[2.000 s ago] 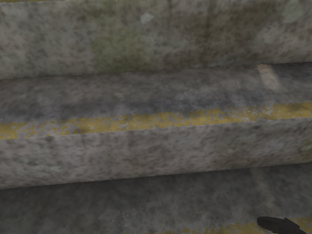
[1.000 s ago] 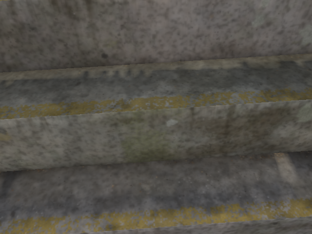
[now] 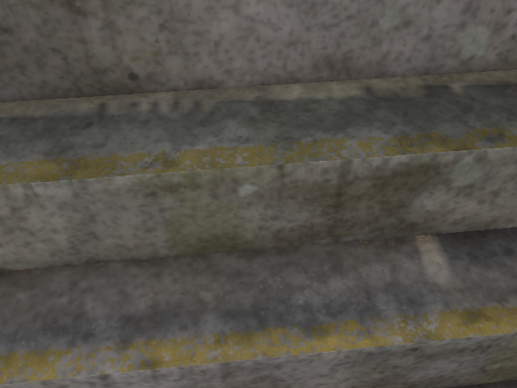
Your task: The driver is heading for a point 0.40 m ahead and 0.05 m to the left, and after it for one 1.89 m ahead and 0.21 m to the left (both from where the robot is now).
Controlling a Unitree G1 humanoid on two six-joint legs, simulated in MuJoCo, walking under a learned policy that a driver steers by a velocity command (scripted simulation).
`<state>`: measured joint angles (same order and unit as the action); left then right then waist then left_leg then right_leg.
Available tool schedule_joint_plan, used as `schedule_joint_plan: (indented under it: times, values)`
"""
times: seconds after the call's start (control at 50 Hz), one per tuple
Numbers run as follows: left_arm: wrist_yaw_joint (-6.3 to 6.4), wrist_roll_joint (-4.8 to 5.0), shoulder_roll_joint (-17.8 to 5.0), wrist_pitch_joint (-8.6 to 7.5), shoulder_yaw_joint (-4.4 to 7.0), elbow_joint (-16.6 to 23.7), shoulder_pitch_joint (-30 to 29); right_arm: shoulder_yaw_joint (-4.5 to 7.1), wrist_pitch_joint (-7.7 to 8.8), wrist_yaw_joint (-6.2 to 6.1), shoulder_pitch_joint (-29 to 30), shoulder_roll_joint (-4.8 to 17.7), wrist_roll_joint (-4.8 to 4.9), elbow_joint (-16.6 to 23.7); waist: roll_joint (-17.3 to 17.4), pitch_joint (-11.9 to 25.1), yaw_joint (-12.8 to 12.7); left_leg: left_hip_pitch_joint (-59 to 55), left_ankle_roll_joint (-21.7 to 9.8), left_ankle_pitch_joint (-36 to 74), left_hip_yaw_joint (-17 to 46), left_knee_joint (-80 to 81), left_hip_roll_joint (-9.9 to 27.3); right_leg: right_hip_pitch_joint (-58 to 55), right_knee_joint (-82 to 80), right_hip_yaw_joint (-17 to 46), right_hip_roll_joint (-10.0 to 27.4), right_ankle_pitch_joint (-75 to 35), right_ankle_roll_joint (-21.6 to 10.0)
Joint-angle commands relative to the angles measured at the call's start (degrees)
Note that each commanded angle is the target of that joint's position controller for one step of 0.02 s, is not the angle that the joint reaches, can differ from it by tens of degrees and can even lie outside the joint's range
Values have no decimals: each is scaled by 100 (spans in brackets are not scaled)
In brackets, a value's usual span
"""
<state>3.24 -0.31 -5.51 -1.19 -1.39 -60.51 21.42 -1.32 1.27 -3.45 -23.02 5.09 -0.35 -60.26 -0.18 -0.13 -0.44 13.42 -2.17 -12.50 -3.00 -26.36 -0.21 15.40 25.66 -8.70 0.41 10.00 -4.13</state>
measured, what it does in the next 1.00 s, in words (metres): stands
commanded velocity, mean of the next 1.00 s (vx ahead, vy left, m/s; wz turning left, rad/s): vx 0.00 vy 0.00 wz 0.00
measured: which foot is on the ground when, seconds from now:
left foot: down 0.00-1.00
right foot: down 0.00-1.00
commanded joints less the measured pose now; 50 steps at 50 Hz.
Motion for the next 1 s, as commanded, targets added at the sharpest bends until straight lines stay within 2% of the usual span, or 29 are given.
schedule_joint_plan:
  times: [0.02,0.14,0.3,0.72,1.0]
  values:
    - [15,-8,-345,-17,44,52,422,51,10,-10,-525,278,17,-23,9,-560,4,644,-603,-448,725,590,700,57,-823,1155,905,1234,-320]
    - [17,-9,-345,-14,51,2,403,76,6,2,-659,218,48,-153,-36,-514,42,697,-571,-669,668,482,652,173,-940,1256,955,1652,-311]
    - [6,5,-279,-18,55,-136,423,63,18,-18,-750,138,24,-237,-61,-549,30,776,-564,-762,697,484,645,307,-996,1259,961,1754,-342]
    - [-39,11,-191,-42,56,-402,471,52,87,-19,-836,46,6,-328,38,-510,7,717,-593,-726,769,660,718,272,-850,1074,912,1279,-294]
    - [-33,18,-192,-52,72,-400,502,85,124,14,-700,42,0,-341,28,-494,-12,588,-618,-563,779,789,740,193,-718,963,894,941,-237]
